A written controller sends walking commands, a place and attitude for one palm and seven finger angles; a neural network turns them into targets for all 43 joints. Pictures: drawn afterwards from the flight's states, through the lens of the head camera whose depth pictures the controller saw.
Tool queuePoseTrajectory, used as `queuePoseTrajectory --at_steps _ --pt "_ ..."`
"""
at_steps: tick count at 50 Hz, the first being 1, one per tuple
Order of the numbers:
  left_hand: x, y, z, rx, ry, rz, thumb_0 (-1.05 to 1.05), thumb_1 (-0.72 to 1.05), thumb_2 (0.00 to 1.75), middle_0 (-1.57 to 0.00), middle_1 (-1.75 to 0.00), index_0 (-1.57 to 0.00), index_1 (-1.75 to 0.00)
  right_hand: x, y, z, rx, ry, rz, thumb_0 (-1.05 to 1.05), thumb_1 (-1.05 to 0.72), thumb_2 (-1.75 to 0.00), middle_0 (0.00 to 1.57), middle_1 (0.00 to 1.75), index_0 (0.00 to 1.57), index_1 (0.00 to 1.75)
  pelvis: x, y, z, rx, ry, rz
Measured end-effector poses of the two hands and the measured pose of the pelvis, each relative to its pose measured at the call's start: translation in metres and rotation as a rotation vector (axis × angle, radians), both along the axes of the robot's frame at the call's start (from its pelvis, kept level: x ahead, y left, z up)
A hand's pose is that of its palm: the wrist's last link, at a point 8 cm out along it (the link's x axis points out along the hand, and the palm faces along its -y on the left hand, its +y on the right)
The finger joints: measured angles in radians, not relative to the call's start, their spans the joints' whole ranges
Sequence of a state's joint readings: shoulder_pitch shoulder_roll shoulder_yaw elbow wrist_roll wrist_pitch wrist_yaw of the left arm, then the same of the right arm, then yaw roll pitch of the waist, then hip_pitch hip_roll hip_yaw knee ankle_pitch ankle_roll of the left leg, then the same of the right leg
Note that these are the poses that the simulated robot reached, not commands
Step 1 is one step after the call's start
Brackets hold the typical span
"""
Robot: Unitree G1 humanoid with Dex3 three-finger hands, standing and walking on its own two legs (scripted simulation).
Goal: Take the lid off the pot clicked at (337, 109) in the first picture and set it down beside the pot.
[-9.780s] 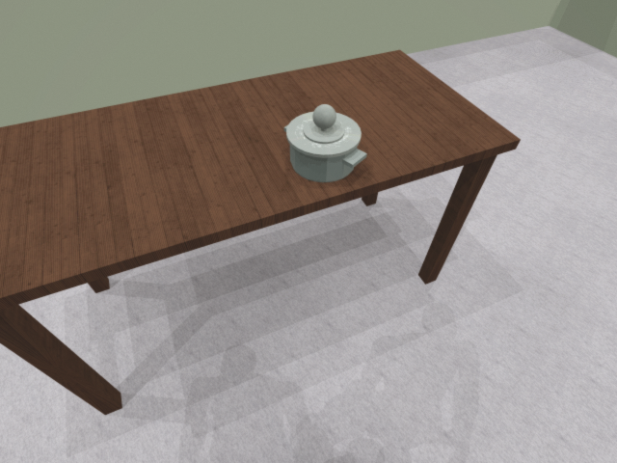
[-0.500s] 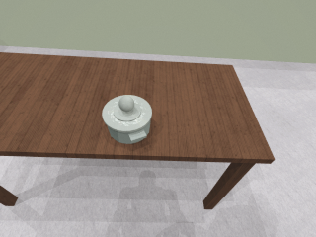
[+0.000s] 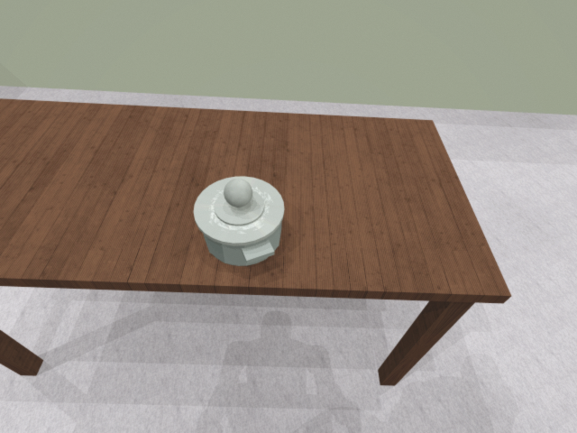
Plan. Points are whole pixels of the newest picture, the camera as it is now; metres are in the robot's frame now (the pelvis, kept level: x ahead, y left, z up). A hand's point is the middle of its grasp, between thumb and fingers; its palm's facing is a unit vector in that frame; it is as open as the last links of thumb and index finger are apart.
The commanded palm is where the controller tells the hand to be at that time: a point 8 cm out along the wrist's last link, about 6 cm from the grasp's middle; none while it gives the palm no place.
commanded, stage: look again from close up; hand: left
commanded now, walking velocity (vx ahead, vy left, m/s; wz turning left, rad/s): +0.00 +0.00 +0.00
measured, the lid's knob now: (238, 192) +0.49 +0.13 +0.03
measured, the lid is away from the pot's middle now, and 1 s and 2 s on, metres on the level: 0.00 0.00 0.00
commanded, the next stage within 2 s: lift the closed hand beside the body in 0.14 s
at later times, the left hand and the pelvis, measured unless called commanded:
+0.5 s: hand out of the picture +0.12 +0.18 -0.09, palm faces +0.14 -0.95 -0.29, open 6.0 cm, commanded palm +0.08 +0.24 -0.05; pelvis -0.02 -0.01 +0.00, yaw +0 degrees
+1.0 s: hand out of the picture +0.11 +0.21 -0.06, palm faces +0.25 -0.91 -0.33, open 3.0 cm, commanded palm +0.07 +0.25 -0.01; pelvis +0.00 -0.02 +0.00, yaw +1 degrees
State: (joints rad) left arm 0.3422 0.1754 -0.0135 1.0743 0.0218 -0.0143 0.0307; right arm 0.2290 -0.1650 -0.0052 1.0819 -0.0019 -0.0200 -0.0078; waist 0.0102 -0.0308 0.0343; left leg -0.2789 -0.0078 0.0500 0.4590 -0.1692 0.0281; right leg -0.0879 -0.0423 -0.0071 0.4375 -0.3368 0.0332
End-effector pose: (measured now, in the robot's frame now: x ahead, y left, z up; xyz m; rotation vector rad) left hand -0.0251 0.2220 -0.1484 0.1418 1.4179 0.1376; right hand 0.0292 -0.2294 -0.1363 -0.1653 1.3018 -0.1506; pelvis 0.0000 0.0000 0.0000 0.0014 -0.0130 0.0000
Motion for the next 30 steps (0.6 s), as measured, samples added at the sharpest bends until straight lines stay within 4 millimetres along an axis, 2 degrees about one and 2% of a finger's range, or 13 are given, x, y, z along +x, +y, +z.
queuePoseTrajectory --at_steps 13,14,16,19,22,26,30 --pt "-0.002 -0.009 0.000 -0.007 0.006 -0.009 0.00 0.91 0.90 -0.20 -0.30 -0.20 -0.29 -0.024 0.000 -0.003 0.009 0.055 -0.019 0.00 -0.92 -0.89 0.20 0.30 0.20 0.30 -0.001 -0.002 0.000 -0.007 -0.005 -0.002" --pt "0.007 -0.009 0.004 -0.005 -0.040 0.004 0.00 0.91 0.90 -0.20 -0.30 -0.20 -0.30 -0.022 -0.001 -0.002 0.009 0.026 -0.021 0.01 -0.92 -0.89 0.20 0.30 0.20 0.30 -0.003 -0.002 -0.001 -0.010 -0.006 0.001" --pt "0.039 0.000 0.026 0.069 -0.240 0.004 0.02 0.93 0.89 -0.22 -0.32 -0.22 -0.31 -0.011 -0.003 0.003 -0.004 -0.091 -0.005 0.01 -0.92 -0.89 0.20 0.30 0.20 0.30 -0.005 -0.002 -0.001 -0.004 -0.009 0.002" --pt "0.082 0.013 0.061 0.168 -0.474 -0.007 0.03 0.96 0.89 -0.27 -0.37 -0.26 -0.36 0.018 -0.006 0.009 -0.006 -0.265 0.020 0.01 -0.92 -0.89 0.20 0.30 0.20 0.30 -0.008 -0.002 -0.002 0.001 -0.019 0.017" --pt "0.112 0.013 0.077 0.186 -0.589 -0.039 0.03 0.95 0.90 -0.34 -0.45 -0.33 -0.44 0.055 -0.010 0.021 0.006 -0.419 0.041 0.01 -0.91 -0.89 0.20 0.30 0.20 0.30 -0.014 -0.004 -0.002 0.002 -0.015 0.017" --pt "0.123 0.005 0.093 0.152 -0.699 -0.037 0.02 0.93 0.90 -0.47 -0.60 -0.47 -0.59 0.101 -0.015 0.051 0.001 -0.605 0.070 0.01 -0.91 -0.89 0.20 0.30 0.20 0.30 -0.019 -0.010 -0.002 0.003 -0.019 0.003" --pt "0.116 0.003 0.100 0.141 -0.760 -0.001 0.01 0.92 0.89 -0.63 -0.77 -0.63 -0.76 0.136 -0.019 0.080 -0.027 -0.721 0.116 0.01 -0.91 -0.89 0.20 0.30 0.20 0.30 -0.022 -0.017 -0.003 -0.004 -0.024 0.012"
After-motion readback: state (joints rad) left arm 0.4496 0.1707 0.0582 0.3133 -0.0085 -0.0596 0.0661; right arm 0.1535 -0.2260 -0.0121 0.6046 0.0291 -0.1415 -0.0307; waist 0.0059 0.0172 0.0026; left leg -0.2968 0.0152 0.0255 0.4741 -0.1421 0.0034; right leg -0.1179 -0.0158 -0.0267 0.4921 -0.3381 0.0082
